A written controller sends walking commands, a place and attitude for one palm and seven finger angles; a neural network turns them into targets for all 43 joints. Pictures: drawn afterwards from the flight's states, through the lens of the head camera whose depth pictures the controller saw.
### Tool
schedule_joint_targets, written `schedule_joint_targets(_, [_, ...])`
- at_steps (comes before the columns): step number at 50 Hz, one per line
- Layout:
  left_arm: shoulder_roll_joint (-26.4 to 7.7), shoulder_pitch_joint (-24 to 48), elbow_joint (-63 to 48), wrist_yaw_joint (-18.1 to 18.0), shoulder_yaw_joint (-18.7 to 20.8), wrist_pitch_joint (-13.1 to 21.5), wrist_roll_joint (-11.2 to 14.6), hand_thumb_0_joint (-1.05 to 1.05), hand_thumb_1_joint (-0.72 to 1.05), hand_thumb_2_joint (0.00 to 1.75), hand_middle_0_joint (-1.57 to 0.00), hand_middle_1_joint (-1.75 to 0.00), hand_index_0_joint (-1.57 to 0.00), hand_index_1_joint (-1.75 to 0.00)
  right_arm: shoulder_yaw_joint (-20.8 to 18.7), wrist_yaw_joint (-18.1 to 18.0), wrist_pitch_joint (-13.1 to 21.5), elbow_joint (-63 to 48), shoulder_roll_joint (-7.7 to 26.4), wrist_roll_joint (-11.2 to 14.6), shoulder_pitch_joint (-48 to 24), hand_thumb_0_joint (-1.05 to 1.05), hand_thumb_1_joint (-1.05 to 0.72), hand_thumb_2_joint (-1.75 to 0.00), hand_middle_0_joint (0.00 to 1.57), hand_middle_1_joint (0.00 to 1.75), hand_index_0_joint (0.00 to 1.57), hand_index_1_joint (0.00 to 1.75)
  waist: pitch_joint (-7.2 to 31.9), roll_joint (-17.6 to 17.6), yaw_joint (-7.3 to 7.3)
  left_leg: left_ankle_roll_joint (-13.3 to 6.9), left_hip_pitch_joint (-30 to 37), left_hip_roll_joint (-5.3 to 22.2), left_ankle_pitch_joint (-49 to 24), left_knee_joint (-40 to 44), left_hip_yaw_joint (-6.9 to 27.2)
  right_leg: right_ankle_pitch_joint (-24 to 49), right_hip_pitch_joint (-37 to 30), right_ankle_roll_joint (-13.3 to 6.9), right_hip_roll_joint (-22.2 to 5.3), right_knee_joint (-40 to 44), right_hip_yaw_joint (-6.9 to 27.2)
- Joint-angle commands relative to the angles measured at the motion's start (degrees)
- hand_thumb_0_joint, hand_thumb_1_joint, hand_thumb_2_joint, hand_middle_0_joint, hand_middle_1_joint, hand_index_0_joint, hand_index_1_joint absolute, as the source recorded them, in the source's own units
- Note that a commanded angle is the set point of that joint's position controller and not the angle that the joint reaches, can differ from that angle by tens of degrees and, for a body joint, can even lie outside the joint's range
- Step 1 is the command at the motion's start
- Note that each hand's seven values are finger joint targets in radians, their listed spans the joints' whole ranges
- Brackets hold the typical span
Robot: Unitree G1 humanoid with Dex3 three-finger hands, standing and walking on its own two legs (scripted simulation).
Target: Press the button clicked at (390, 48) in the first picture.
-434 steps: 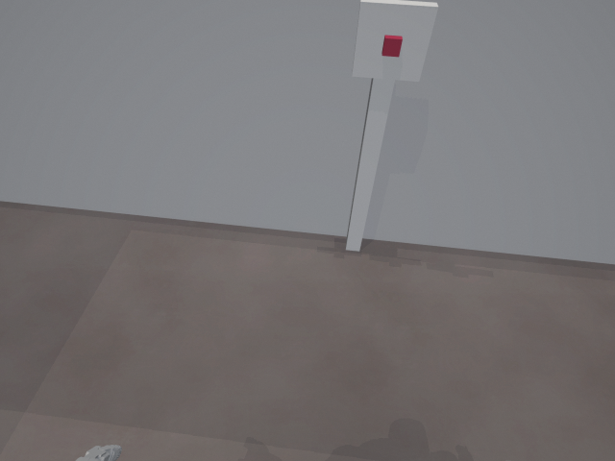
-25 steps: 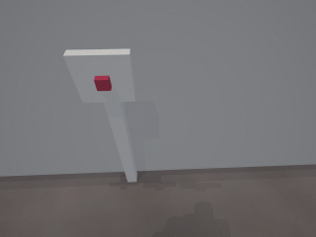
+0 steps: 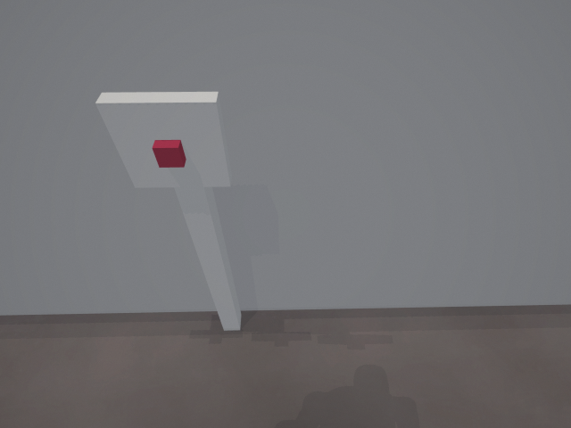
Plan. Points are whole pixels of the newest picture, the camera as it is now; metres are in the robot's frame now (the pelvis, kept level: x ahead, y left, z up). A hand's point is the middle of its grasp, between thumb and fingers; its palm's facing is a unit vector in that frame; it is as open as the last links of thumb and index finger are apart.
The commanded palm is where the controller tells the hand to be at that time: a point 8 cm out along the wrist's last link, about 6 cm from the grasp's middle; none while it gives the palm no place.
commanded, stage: come to a stop and stand still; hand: left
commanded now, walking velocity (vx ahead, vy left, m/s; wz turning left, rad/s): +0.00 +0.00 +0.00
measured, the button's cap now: (170, 152) +0.51 +0.23 +0.10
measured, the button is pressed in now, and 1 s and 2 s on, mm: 0 0 0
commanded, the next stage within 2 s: look again from close up in 0.48 s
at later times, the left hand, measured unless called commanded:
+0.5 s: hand out of the picture -0.02 +0.15 -0.18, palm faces +0.04 -0.99 -0.17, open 7.3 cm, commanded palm none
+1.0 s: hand out of the picture -0.03 +0.15 -0.18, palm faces +0.04 -0.99 -0.16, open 7.3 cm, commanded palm none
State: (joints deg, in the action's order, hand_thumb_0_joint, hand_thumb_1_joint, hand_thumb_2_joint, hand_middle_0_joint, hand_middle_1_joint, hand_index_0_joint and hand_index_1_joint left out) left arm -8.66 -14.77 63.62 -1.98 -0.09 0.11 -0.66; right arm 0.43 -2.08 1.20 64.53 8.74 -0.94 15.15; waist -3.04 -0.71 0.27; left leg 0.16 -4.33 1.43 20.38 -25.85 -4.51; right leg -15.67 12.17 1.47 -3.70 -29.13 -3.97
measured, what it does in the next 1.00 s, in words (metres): stands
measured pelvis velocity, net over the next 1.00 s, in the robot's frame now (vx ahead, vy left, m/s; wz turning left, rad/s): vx -0.02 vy -0.01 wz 0.00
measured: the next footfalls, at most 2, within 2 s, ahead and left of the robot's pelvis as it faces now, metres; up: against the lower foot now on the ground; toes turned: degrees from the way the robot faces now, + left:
right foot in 1.78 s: +0.19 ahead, -0.11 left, +0.00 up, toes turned +0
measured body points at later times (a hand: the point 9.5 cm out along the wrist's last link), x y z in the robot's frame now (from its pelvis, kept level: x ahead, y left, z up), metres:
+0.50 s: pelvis -0.01 -0.01 +0.00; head +0.00 -0.01 +0.45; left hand -0.02 +0.20 -0.16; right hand -0.03 -0.22 -0.16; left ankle -0.07 +0.11 -0.74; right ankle +0.00 -0.13 -0.74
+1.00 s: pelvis -0.02 -0.01 +0.00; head -0.01 +0.00 +0.45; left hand -0.04 +0.20 -0.16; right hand -0.04 -0.21 -0.16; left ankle -0.07 +0.11 -0.74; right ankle +0.00 -0.13 -0.74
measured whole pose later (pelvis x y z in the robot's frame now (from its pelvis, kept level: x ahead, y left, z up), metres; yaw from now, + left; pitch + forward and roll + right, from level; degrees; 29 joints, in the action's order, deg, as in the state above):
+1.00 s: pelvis -0.02 -0.01 +0.00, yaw +0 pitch -1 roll +0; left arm -7.6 -17.0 64.2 -1.7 -0.1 0.3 -0.7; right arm 0.6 -2.1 1.5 65.5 6.0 -0.8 17.8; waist -2.7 0.7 0.7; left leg 0.8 -5.6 2.2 18.1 -25.1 -4.2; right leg -12.8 12.8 0.5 -2.9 -27.1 -4.4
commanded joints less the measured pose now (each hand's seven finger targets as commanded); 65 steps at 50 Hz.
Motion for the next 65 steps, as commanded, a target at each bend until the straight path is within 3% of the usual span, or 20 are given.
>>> schedule_joint_targets(1, [-5.50,-3.58,-1.46,-0.33,1.03,1.10,-0.05,0.00,0.90,0.90,-0.20,-0.30,-0.20,-0.30,-0.86,-0.14,0.20,-0.54,4.45,0.20,5.07,0.00,-0.90,-0.90,0.20,0.30,0.20,0.30,-0.06,1.79,-0.31,-1.49,-4.79,4.69,-16.89,4.15,3.60,19.35,-3.96,-3.71,-3.29,3.45,4.07])
schedule_joint_targets(27, [-4.46,-5.34,-1.11,-0.18,0.92,1.14,-0.01,0.00,0.90,0.90,-0.20,-0.30,-0.20,-0.30,-0.70,-0.06,0.26,0.57,2.73,0.23,6.81,0.00,-0.90,-0.90,0.20,0.30,0.20,0.30,-2.02,0.92,0.12,-1.10,-7.86,4.71,-10.47,5.67,3.57,10.81,-2.96,-3.88,-2.80,6.47,4.43])
schedule_joint_targets(40, [-3.65,-5.93,-0.93,-0.16,0.99,1.03,-0.05,0.00,0.90,0.90,-0.20,-0.30,-0.20,-0.30,-0.69,-0.19,0.60,0.44,2.40,0.22,7.82,0.00,-0.90,-0.90,0.20,0.30,0.20,0.30,-1.90,-0.28,0.23,-1.45,-8.19,5.03,-11.44,6.53,4.08,10.53,-3.04,-3.76,-2.49,5.84,4.15])
schedule_joint_targets(58, [-3.38,-6.61,-0.73,-0.19,0.97,1.15,-0.16,0.00,0.90,0.90,-0.20,-0.30,-0.20,-0.30,-0.81,-0.27,0.56,0.16,2.17,0.22,7.73,0.00,-0.90,-0.90,0.20,0.30,0.20,0.30,-2.30,0.70,0.25,-1.40,-7.88,4.87,-11.52,6.25,3.91,11.09,-2.33,-3.76,-2.65,6.04,4.40])
schedule_joint_targets(61, [-3.95,-7.27,-1.14,-0.01,1.50,0.80,-0.59,0.00,0.90,0.90,-0.20,-0.30,-0.20,-0.30,-1.00,0.18,-0.09,0.11,2.35,-0.08,8.74,0.00,-0.90,-0.90,0.20,0.30,0.20,0.30,-2.41,2.00,0.44,-2.17,-10.00,3.92,0.54,4.82,3.81,-4.44,-1.81,-4.30,-2.56,5.51,4.11])
schedule_joint_targets(63, [-4.78,-7.82,-1.77,0.24,2.15,0.52,-0.79,0.00,0.90,0.90,-0.20,-0.30,-0.20,-0.30,-1.23,0.58,-0.68,-0.82,1.99,-0.42,8.36,0.00,-0.90,-0.90,0.20,0.30,0.20,0.30,-6.01,3.43,0.80,-2.39,-14.37,2.29,7.21,2.69,3.11,-15.00,0.59,-4.97,-3.57,7.36,5.98])
schedule_joint_targets(65, [-6.13,-9.37,-2.27,0.36,2.92,0.45,-0.80,0.00,0.90,0.90,-0.20,-0.30,-0.20,-0.30,-1.20,0.90,-0.89,-1.97,1.04,-0.53,8.10,0.00,-0.90,-0.90,0.20,0.30,0.20,0.30,-7.20,7.02,1.46,-2.25,-18.78,-0.15,7.64,-3.29,1.34,-21.51,0.21,-6.58,-6.29,10.47,9.84])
